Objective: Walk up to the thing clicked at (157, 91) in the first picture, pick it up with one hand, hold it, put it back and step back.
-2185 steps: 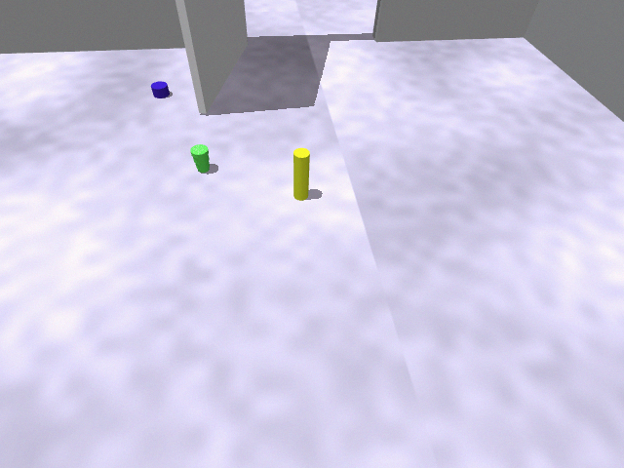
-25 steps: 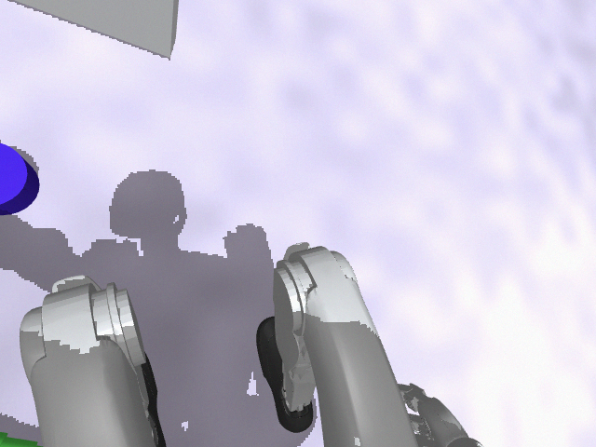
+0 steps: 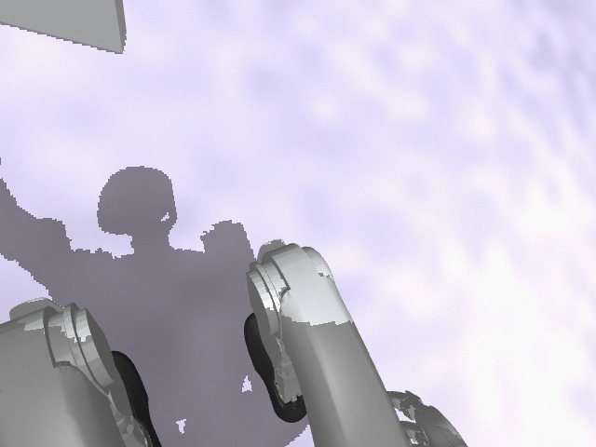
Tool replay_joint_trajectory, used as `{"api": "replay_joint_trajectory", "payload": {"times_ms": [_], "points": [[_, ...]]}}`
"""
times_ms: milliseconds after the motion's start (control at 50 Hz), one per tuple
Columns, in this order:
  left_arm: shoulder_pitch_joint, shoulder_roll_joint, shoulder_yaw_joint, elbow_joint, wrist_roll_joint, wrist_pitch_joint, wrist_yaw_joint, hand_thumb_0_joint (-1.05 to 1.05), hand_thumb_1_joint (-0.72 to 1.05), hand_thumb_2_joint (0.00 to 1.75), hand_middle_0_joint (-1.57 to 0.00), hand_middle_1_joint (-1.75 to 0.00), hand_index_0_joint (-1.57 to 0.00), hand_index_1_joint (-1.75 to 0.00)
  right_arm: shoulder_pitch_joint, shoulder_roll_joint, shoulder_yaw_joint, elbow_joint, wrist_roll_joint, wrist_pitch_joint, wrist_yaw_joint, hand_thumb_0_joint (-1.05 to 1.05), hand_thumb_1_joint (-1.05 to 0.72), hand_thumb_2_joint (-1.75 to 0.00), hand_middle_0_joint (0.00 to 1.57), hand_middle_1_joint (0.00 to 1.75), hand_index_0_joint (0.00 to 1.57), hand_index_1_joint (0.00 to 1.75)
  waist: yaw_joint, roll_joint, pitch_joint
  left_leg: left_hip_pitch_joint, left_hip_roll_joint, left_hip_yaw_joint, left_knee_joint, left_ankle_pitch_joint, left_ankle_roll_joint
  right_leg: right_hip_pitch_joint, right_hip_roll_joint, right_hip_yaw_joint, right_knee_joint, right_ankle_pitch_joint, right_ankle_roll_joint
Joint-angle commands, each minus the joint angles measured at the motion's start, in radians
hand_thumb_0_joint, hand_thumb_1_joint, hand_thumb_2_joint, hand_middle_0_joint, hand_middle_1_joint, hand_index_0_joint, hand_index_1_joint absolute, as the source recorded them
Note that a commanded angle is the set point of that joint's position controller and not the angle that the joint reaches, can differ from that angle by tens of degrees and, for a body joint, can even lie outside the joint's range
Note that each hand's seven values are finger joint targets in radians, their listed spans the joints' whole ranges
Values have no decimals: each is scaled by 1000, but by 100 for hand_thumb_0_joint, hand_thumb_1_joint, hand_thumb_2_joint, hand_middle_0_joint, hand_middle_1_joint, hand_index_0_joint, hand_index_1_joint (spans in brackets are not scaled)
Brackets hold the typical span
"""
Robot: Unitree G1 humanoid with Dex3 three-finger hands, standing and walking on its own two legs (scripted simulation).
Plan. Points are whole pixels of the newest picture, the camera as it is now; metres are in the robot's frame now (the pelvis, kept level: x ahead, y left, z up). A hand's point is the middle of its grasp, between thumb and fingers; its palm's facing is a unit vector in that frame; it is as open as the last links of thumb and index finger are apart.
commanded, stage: approach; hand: left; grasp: from above
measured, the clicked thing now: out of the picture +0.47 +0.35 -0.29
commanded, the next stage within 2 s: close in in 0.02 s
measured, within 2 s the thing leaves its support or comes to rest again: neither
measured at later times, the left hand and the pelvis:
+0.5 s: hand out of the picture +0.45 +0.34 -0.20, palm faces -0.43 -0.12 -0.89, open 14.1 cm; pelvis +0.00 +0.00 +0.00, yaw +0 degrees
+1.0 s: hand out of the picture +0.46 +0.34 -0.24, palm faces -0.43 -0.15 -0.89, open 14.3 cm; pelvis +0.00 +0.01 -0.02, yaw -3 degrees
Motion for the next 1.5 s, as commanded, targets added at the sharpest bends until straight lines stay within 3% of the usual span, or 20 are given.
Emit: {"api": "replay_joint_trajectory", "payload": {"times_ms": [0,60,100,200,320,380,420,580,620,640,800,880,920,960,1040,1060,1120,1140,1300,1480], "points": [[-193,329,42,-209,-43,-26,-16,0,-58,100,-6,-105,-6,-105,166,-259,-93,-24,8,-2,-9,0,-90,-90,20,30,20,30,58,276,-693,448,-29,114,-187,134,46,410,19,-40,-267,232,-48],[-242,327,43,-282,-37,-78,-24,0,-59,102,-6,-105,-6,-105,184,-271,-104,-8,0,-1,-13,0,-90,-90,20,30,20,30,41,327,-689,486,-30,108,-183,125,34,371,14,-57,-270,217,-56],[-258,324,45,-327,-24,-105,-23,0,-59,109,-8,-106,-7,-107,191,-260,-113,6,-1,2,-13,0,-90,-90,20,30,20,30,53,368,-739,546,-26,102,-190,132,28,364,15,-59,-259,224,-55],[-257,217,-30,-227,1,-138,4,0,-60,106,-7,-101,-5,-102,207,-259,-115,28,-12,1,-8,0,-90,-90,20,30,20,30,6,341,-639,527,-26,88,-190,113,27,291,14,-81,-258,218,-52],[-282,242,-29,-144,50,-149,62,0,-54,107,-8,-106,-8,-106,175,-276,-101,20,-23,-5,-3,0,-90,-90,20,30,20,30,16,385,-618,598,-22,65,-218,127,14,229,10,-114,-215,219,-61],[-298,280,6,-129,72,-144,105,0,-55,105,-7,-101,-6,-103,161,-279,-91,14,-33,-12,0,0,-89,-90,20,30,20,30,21,409,-647,608,-22,76,-207,159,15,251,14,-113,-209,249,-58],[-293,269,-4,-49,87,-131,129,0,-57,103,-7,-99,-5,-100,153,-276,-82,17,-41,-20,6,0,-89,-90,20,30,20,30,0,397,-607,581,-21,80,-197,155,17,238,17,-111,-205,251,-57],[-293,377,52,30,78,-105,188,0,-55,102,-7,-100,-6,-101,135,-304,-48,-3,-65,-60,9,0,-89,-90,20,30,20,30,-18,356,-586,504,-14,82,-156,111,32,295,24,-96,-219,227,-47],[-299,322,-5,30,72,-99,179,0,-55,99,-6,-100,-6,-101,133,-294,-33,-4,-71,-75,14,0,-89,-90,20,30,20,30,-30,386,-581,511,-14,84,-153,114,29,303,26,-95,-217,231,-47],[-306,392,44,1,57,-102,186,0,-55,100,-6,-100,-6,-101,130,-311,-33,-11,-73,-79,12,0,-89,-90,20,30,20,30,-26,362,-604,507,-13,76,-147,111,33,319,27,-101,-223,230,-43],[-243,431,65,0,32,-113,182,0,-57,101,-6,-98,-5,-100,136,-319,-13,-6,-87,-89,20,0,-89,-90,20,30,20,30,-23,398,-616,515,-4,65,-130,155,28,370,36,-114,-206,282,-41],[-236,420,59,-2,31,-121,179,0,-58,102,-6,-97,-4,-99,142,-331,-9,-9,-92,-97,31,0,-89,-90,20,30,20,30,-38,384,-562,504,-4,55,-126,145,26,341,35,-130,-198,264,-43],[-210,434,70,9,28,-130,190,0,-59,104,-7,-96,-4,-99,127,-328,-4,-3,-95,-96,31,0,-89,-90,20,30,20,30,-25,392,-575,508,0,52,-124,150,25,357,40,-129,-198,274,-43],[-214,379,32,5,33,-133,190,0,-58,103,-6,-97,-4,-99,124,-324,4,-13,-96,-102,38,0,-89,-90,20,30,20,30,-37,396,-576,537,0,47,-128,181,21,358,42,-141,-190,301,-41],[-201,445,77,27,50,-136,212,0,-58,106,-7,-98,-5,-101,130,-335,1,5,-100,-100,43,0,-90,-90,20,30,20,30,-29,416,-559,534,6,38,-134,172,17,344,44,-147,-182,286,-47],[-224,402,37,22,50,-136,211,0,-58,105,-7,-97,-4,-100,113,-334,2,-11,-99,-105,47,0,-90,-90,20,30,20,30,-41,416,-535,533,5,39,-132,166,15,323,43,-149,-180,279,-46],[-239,421,51,30,48,-133,225,0,-57,104,-7,-97,-4,-99,112,-341,0,-1,-98,-114,50,0,-89,-90,20,30,20,30,-44,402,-529,518,6,39,-124,135,20,318,46,-145,-190,259,-45],[-246,399,25,28,54,-133,226,0,-58,104,-7,-97,-4,-100,112,-343,4,-14,-100,-118,53,0,-90,-90,20,30,20,30,-53,411,-522,518,5,41,-126,143,19,331,45,-144,-192,268,-44],[-250,412,25,70,56,-127,237,0,-55,105,-8,-102,-6,-104,98,-352,8,-7,-100,-131,58,0,-90,-90,20,30,20,30,-58,419,-494,541,11,18,-142,117,9,285,43,-165,-175,238,-48],[-233,438,31,65,42,-131,244,0,-53,104,-8,-103,-6,-104,104,-359,28,-11,-106,-145,64,0,-90,-90,20,30,20,30,-60,404,-531,538,12,30,-113,180,17,366,49,-156,-192,306,-35]]}}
